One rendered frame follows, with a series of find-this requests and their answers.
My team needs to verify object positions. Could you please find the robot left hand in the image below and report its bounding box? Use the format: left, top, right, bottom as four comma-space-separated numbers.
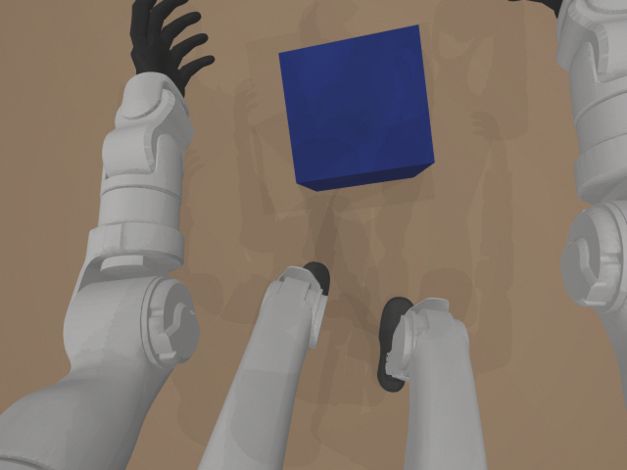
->
130, 0, 215, 98

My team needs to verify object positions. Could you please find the left robot upper arm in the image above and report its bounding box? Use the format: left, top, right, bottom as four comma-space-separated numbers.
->
0, 275, 200, 470

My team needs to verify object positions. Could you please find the robot foot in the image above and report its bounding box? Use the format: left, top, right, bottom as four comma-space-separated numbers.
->
377, 297, 413, 393
303, 261, 330, 296

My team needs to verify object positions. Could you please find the robot right foot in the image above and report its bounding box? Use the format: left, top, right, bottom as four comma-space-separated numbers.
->
377, 297, 413, 393

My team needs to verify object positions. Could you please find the right robot upper arm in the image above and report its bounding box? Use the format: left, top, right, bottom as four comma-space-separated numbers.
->
560, 201, 627, 410

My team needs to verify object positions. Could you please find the robot left foot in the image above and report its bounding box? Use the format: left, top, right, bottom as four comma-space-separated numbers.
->
303, 261, 330, 296

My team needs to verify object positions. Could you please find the robot left forearm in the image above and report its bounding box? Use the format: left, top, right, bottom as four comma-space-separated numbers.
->
63, 71, 194, 357

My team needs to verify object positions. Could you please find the robot right forearm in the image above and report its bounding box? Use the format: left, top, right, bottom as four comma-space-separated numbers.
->
555, 0, 627, 205

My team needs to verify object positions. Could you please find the carton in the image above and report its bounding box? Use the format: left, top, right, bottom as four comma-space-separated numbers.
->
278, 24, 435, 192

